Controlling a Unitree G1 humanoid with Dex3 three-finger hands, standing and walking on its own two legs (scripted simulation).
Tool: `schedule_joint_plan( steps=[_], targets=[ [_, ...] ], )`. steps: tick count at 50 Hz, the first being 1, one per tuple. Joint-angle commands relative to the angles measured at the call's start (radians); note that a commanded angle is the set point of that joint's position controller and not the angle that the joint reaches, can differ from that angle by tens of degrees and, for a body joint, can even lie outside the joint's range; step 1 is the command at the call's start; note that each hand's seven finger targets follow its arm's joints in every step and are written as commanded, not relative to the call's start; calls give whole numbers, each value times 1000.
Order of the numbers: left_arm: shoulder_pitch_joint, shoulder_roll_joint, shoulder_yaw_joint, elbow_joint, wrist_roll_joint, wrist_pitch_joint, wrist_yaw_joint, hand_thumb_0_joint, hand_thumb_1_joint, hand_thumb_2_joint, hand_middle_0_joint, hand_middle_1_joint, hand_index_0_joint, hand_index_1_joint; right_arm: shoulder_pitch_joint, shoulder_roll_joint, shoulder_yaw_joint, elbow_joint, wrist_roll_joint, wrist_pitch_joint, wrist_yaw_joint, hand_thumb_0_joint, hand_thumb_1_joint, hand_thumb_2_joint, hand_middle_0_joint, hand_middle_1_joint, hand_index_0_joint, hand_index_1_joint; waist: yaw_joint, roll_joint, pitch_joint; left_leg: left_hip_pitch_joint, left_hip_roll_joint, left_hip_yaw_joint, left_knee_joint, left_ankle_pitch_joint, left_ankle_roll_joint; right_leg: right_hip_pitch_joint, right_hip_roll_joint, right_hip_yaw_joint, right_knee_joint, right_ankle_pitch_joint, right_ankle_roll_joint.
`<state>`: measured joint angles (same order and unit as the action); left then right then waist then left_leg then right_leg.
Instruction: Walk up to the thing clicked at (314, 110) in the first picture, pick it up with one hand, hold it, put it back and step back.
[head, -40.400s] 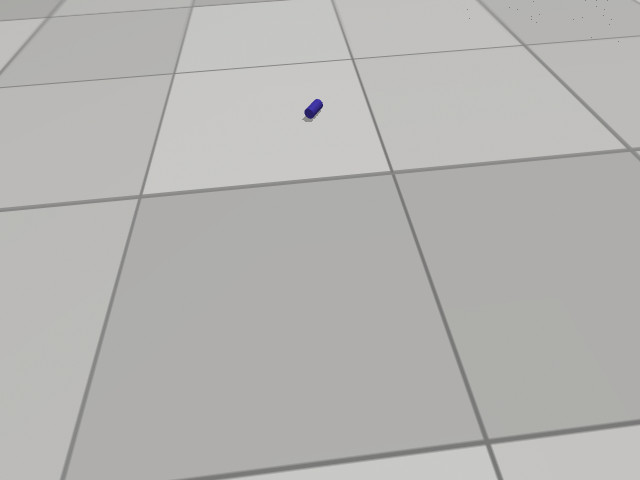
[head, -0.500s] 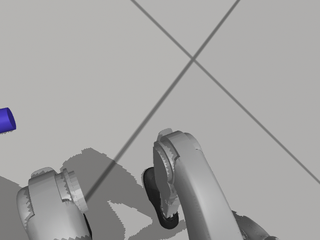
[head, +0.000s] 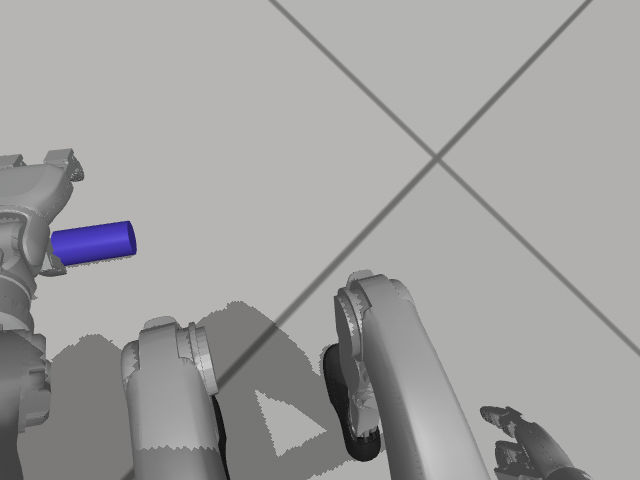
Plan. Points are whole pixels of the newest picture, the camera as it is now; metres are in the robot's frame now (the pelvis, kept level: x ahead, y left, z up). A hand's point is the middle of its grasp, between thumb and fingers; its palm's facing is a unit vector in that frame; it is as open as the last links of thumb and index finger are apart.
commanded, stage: withdraw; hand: left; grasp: from above
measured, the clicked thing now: (96, 243) +0.50 +0.27 -0.34
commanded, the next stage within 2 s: home in 0.08 s
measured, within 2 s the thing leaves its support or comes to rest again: neither
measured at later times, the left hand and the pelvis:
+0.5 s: hand (44, 205) +0.51 +0.28 -0.17, palm faces -0.34 -0.17 -0.93, open 11.7 cm; pelvis +0.02 +0.01 -0.02, yaw -1 degrees
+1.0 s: hand out of the picture +0.31 +0.24 +0.06, palm faces -0.14 -0.83 -0.53, open 7.5 cm; pelvis +0.02 +0.00 +0.16, yaw +4 degrees
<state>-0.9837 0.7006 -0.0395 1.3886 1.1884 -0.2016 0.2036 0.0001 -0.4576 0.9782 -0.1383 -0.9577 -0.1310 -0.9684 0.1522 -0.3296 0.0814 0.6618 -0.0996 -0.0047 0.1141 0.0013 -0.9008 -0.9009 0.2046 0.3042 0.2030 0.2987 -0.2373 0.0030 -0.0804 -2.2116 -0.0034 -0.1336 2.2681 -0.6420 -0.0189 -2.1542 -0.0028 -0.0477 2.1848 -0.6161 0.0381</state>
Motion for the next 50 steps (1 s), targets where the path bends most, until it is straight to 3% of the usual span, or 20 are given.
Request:
schedule_joint_plan(
  steps=[1, 6, 9, 10, 11, 12, 13, 14, 15, 19, 22, 24, 26, 29, 30, 32, 36, 39, 44, 50],
  targets=[
    [-389, 265, 44, -23, 42, -50, 113, 0, -461, 967, -111, -971, -115, -967, 167, -194, -36, -2, -23, -20, -19, 0, -893, -895, 200, 300, 200, 300, -58, 183, -507, 298, -22, 89, -175, -13, 49, 264, 49, -50, -199, -27, -79],
    [-483, 341, 86, 34, 101, -77, 216, 0, -473, 963, -100, -992, -111, -980, 197, -223, -24, 13, -59, -47, -18, 0, -896, -894, 200, 300, 200, 300, -79, 287, -577, 385, -19, 80, -137, 39, 38, 226, 42, -88, -139, 42, -74],
    [-491, 358, 113, 41, 116, -60, 268, 0, -354, 954, -212, -886, -226, -871, 219, -227, -23, 23, -78, -61, -12, 0, -882, -894, 199, 299, 199, 299, -85, 372, -599, 437, -11, 72, -141, 56, 27, 190, 42, -113, -98, 73, -81],
    [-512, 367, 124, 6, 116, -51, 281, 0, -420, 918, -141, -954, -156, -938, 226, -232, -28, 24, -79, -65, -11, 0, -891, -892, 200, 300, 200, 300, -77, 401, -624, 456, -10, 73, -137, 60, 27, 182, 42, -118, -93, 84, -82],
    [-511, 375, 135, -15, 117, -39, 289, 0, -340, 957, -221, -874, -231, -858, 230, -233, -31, 24, -80, -70, -8, 0, -882, -894, 199, 299, 199, 299, -76, 437, -648, 477, -10, 75, -137, 72, 24, 174, 39, -121, -79, 101, -83],
    [-479, 384, 153, -57, 113, -23, 296, 0, -403, 901, -157, -934, -172, -918, 236, -237, -38, 16, -80, -74, -4, 0, -893, -892, 200, 299, 200, 299, -56, 474, -697, 514, -11, 78, -141, 110, 19, 186, 34, -125, -68, 134, -83],
    [-465, 385, 161, -112, 102, -9, 299, 0, -323, 939, -237, -854, -227, -838, 235, -238, -51, 11, -76, -76, -1, 0, -883, -894, 199, 299, 199, 299, -44, 511, -764, 544, -9, 79, -141, 137, 15, 193, 33, -125, -54, 158, -86],
    [-409, 384, 176, -136, 87, 12, 299, 0, -243, 986, -263, -774, -235, -758, 233, -239, -62, 6, -68, -73, 5, 0, -882, -894, 199, 299, 199, 299, -12, 530, -809, 573, -11, 79, -159, 168, 12, 196, 29, -125, -47, 181, -89],
    [-379, 377, 188, -164, 67, 32, 294, 0, -163, 977, -258, -694, -232, -715, 241, -241, -78, 4, -59, -71, 8, 0, -884, -894, 199, 299, 199, 299, -12, 538, -837, 596, -9, 79, -168, 197, 9, 205, 25, -126, -47, 203, -88],
    [-317, 327, 192, -236, -37, 105, 230, 0, 96, 857, -220, -518, -204, -533, 290, -219, -107, 21, -26, -55, 28, 0, -890, -897, 200, 300, 199, 300, 11, 477, -870, 586, -9, 95, -180, 268, 25, 285, 31, -107, -92, 266, -83],
    [-197, 290, 207, -336, -138, 150, 159, 0, 302, 854, -211, -450, -200, -461, 300, -200, -134, 15, 6, -37, 32, 0, -892, -898, 200, 300, 199, 300, 63, 410, -916, 587, -13, 109, -231, 257, 35, 387, 32, -87, -159, 252, -79],
    [-109, 210, 171, -422, -215, 175, 88, 0, 462, 829, -198, -372, -192, -378, 293, -192, -150, 3, 31, -23, 33, 0, -895, -899, 200, 300, 200, 300, 63, 364, -890, 606, -10, 97, -273, 252, 38, 411, 33, -82, -198, 244, -78],
    [-28, 183, 176, -525, -293, 194, 22, 0, 598, 809, -188, -310, -185, -313, 275, -182, -160, -18, 56, -8, 24, 0, -898, -899, 200, 300, 200, 300, 71, 268, -866, 576, -12, 95, -306, 226, 50, 478, 37, -71, -258, 239, -70],
    [142, 79, 145, -626, -418, 218, -74, 0, 838, 883, -197, -296, -197, -297, 220, -164, -159, -52, 72, 3, 9, 0, -899, -900, 200, 300, 200, 300, 76, 168, -730, 516, -10, 90, -363, 159, 57, 516, 37, -58, -335, 193, -69],
    [180, 78, 155, -698, -457, 222, -97, 0, 899, 901, -200, -300, -200, -300, 207, -158, -162, -67, 80, 5, 1, 0, -900, -900, 200, 300, 200, 300, 92, 142, -735, 530, -7, 89, -383, 151, 59, 545, 37, -52, -357, 184, -68],
    [237, 46, 145, -820, -522, 227, -130, 0, 900, 900, -200, -299, -200, -299, 174, -145, -164, -91, 89, 6, -13, 0, -900, -900, 200, 300, 200, 300, 106, 135, -723, 569, -4, 83, -431, 139, 56, 584, 32, -43, -399, 170, -68],
    [374, -22, 142, -957, -642, 251, -150, 0, 900, 900, -200, -299, -200, -299, 105, -124, -169, -133, 104, -3, -41, 0, -900, -900, 200, 300, 200, 300, 128, 124, -648, 673, 7, 65, -537, 74, 48, 602, 24, -32, -490, 105, -70],
    [429, -48, 144, -1052, -703, 270, -144, 0, 900, 900, -200, -299, -200, -299, 72, -122, -168, -149, 113, -17, -64, 0, -900, -900, 200, 300, 200, 300, 143, 167, -643, 785, 14, 43, -626, 55, 39, 627, 15, -27, -534, 95, -70],
    [575, -140, 119, -1188, -832, 325, -128, 0, 900, 901, -200, -299, -200, -300, 15, -101, -158, -180, 126, -57, -106, 0, -899, -900, 200, 300, 200, 300, 140, 151, -606, 897, 13, 42, -744, 9, 37, 738, 14, -10, -659, 59, -65],
    [752, -191, 121, -1309, -994, 406, -115, 0, 900, 901, -200, -300, -200, -300, -32, -78, -140, -209, 137, -97, -155, 0, -900, -900, 200, 300, 200, 300, 146, 146, -539, 1048, 15, 40, -883, 8, 35, 870, 12, 4, -801, 51, -59]
  ],
)
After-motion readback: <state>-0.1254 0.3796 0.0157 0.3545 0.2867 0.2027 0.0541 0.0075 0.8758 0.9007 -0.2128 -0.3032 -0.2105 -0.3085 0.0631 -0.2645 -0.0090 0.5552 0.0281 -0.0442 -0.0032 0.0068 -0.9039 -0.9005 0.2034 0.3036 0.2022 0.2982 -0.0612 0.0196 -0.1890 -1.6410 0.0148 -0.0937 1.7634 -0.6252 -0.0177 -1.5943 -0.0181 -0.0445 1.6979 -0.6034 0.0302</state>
